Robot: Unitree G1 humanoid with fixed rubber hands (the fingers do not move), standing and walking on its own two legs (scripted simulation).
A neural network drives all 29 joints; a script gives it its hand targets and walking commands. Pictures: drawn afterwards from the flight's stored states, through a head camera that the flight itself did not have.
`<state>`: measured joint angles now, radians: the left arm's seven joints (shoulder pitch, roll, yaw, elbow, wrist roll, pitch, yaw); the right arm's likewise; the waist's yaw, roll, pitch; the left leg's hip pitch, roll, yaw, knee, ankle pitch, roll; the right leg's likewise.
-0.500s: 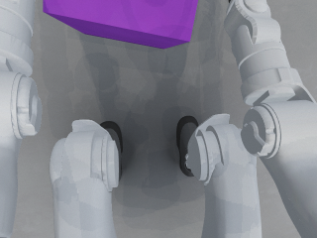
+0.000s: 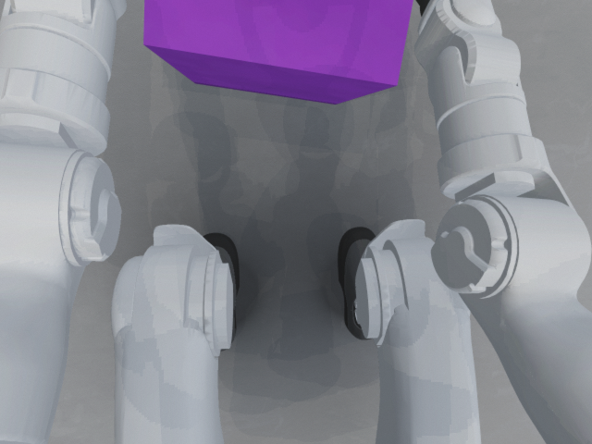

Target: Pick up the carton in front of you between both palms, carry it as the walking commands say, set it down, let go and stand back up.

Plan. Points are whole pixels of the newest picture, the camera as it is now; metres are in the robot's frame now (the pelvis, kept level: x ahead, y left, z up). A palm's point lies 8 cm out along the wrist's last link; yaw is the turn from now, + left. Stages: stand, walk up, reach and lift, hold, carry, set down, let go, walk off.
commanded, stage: reach and lift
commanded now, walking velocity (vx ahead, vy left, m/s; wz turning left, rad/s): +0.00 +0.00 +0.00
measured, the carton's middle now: out of the picture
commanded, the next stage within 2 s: none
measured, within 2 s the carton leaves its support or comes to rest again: leaves its support in 0.06 s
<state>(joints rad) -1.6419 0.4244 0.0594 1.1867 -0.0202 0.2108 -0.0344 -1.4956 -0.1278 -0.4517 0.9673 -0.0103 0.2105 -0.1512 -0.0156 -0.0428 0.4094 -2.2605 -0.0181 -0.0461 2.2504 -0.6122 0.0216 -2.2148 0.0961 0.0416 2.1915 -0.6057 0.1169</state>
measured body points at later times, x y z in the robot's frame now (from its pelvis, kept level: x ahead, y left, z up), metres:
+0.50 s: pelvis -0.01 -0.02 +0.09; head +0.28 +0.04 +0.43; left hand +0.52 +0.20 +0.01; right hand +0.52 -0.11 +0.01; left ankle +0.10 +0.11 -0.33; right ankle +0.12 -0.15 -0.33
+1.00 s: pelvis +0.02 -0.02 +0.20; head +0.23 +0.03 +0.60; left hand +0.48 +0.19 +0.15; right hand +0.49 -0.12 +0.16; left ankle +0.10 +0.11 -0.33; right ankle +0.12 -0.15 -0.33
